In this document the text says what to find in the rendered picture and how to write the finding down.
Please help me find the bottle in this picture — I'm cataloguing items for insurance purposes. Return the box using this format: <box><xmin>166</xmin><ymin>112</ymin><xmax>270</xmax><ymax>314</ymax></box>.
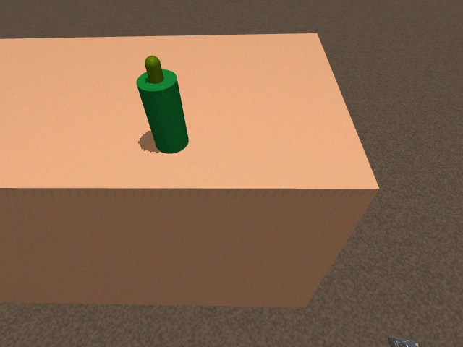
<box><xmin>136</xmin><ymin>56</ymin><xmax>189</xmax><ymax>154</ymax></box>

